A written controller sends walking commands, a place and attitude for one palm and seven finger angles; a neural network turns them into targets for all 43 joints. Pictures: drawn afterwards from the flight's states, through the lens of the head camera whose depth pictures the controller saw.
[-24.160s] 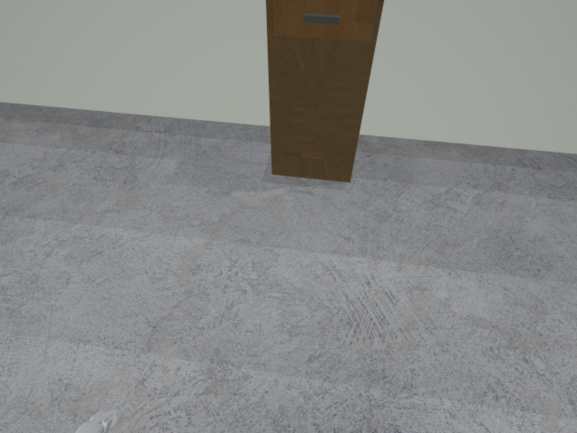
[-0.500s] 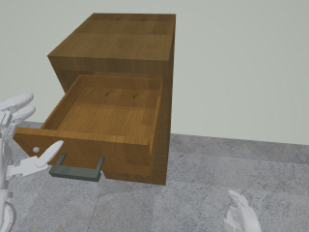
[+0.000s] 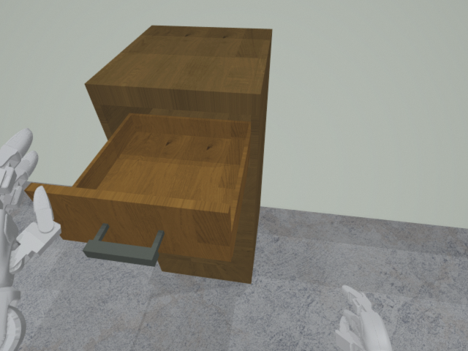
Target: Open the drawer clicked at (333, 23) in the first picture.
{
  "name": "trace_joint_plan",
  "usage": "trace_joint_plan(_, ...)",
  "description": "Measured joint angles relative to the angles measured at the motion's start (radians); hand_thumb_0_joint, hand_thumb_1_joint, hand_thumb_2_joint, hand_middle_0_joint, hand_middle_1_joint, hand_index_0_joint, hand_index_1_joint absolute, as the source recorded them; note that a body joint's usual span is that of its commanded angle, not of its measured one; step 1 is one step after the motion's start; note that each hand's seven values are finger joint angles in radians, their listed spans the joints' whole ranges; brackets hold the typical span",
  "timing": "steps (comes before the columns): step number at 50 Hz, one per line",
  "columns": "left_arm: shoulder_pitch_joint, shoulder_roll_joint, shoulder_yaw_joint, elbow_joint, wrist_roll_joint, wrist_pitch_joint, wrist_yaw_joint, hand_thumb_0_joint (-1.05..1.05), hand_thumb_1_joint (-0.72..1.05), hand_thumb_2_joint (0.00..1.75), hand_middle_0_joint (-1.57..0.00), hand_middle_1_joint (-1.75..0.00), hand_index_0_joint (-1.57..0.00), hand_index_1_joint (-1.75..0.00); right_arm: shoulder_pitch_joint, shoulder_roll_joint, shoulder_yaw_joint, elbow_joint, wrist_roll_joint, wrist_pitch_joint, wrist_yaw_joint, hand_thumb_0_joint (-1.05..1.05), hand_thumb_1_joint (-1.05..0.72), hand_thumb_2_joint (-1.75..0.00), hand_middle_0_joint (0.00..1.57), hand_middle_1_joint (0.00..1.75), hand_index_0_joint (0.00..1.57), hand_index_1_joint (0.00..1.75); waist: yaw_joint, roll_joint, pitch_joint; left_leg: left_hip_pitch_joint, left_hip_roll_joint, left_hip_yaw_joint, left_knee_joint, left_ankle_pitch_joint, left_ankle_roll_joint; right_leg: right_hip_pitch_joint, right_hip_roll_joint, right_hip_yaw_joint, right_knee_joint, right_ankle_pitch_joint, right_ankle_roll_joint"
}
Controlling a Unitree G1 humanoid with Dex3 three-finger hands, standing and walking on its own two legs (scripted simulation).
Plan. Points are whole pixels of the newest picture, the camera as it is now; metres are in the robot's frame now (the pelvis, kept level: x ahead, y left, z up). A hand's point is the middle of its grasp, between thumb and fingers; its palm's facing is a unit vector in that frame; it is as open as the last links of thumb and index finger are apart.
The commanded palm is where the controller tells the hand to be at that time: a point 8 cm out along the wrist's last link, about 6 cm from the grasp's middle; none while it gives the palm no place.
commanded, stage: step back with the hand held close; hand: left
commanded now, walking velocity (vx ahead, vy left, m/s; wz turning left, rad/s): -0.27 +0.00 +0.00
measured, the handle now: (126, 242) +0.28 +0.25 +0.03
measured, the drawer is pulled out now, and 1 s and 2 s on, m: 0.29 0.29 0.29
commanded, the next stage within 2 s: stop stepping back and stand still in 1.18 s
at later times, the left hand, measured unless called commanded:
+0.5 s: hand (17, 266) +0.14 +0.26 +0.20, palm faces +0.39 -0.74 -0.55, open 7.4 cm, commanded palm +0.07 +0.30 +0.22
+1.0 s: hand out of the picture +0.06 +0.25 +0.20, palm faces +0.43 -0.77 -0.47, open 7.4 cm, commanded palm -0.01 +0.29 +0.22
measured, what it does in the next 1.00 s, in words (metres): walks backwards: right foot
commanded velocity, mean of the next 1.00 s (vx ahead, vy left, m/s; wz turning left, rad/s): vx -0.30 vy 0.00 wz -0.03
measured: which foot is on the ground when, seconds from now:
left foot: down 0.00-0.96, up 0.98-1.00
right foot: down 0.00-0.76, up 0.78-0.92, down 0.94-1.00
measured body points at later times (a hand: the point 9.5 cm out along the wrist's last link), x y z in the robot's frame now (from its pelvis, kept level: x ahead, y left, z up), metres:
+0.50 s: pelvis -0.05 +0.02 -0.01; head -0.02 +0.02 +0.44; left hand +0.11 +0.30 +0.23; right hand +0.14 -0.21 -0.09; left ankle +0.00 +0.14 -0.74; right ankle +0.00 -0.12 -0.74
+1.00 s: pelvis -0.13 +0.01 -0.02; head -0.10 +0.03 +0.43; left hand +0.03 +0.29 +0.22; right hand +0.04 -0.21 -0.10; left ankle -0.01 +0.13 -0.73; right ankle -0.16 -0.10 -0.75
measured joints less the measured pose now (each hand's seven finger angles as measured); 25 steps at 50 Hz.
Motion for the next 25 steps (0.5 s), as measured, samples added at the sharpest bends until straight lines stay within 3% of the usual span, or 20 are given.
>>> trace_joint_plan(6,0.025,0.038,0.054,-0.026,0.0,-0.04,-0.008,0.01,0.88,0.89,-0.22,-0.31,-0.21,-0.31,-0.003,-0.019,0.003,-0.038,0.01,0.052,0.008,0.01,-0.9,-0.9,0.21,0.3,0.2,0.3,-0.038,0.0,-0.017,-0.109,0.004,-0.026,0.048,0.002,0.005,-0.077,0.005,-0.024,0.001,0.018,0.001)
trace_joint_plan(12,0.104,0.061,0.055,-0.091,-0.003,-0.062,-0.012,0.01,0.89,0.9,-0.21,-0.3,-0.21,-0.31,-0.016,-0.048,-0.029,-0.073,0.019,0.088,0.007,0.01,-0.9,-0.9,0.2,0.3,0.2,0.3,-0.06,-0.011,0.012,-0.198,-0.016,-0.02,0.068,0.021,0.017,-0.172,-0.016,-0.017,0.032,0.033,0.015)
trace_joint_plan(20,0.188,0.139,0.11,-0.16,-0.008,-0.068,-0.002,0.01,0.89,0.9,-0.22,-0.3,-0.21,-0.31,0.0,-0.031,-0.049,-0.096,0.026,0.108,0.001,0.01,-0.9,-0.9,0.2,0.3,0.2,0.3,-0.061,-0.047,0.025,-0.248,-0.041,-0.002,0.098,0.032,0.033,-0.245,-0.044,0.002,0.104,0.026,0.031)
trace_joint_plan(25,0.165,0.143,0.141,-0.165,-0.003,-0.086,0.014,0.01,0.89,0.9,-0.22,-0.3,-0.21,-0.31,-0.001,-0.008,-0.032,-0.098,0.022,0.087,0.004,0.01,-0.9,-0.9,0.2,0.3,0.2,0.3,-0.053,-0.065,0.018,-0.276,-0.045,0.002,0.132,0.036,0.033,-0.286,-0.048,0.009,0.163,0.018,0.028)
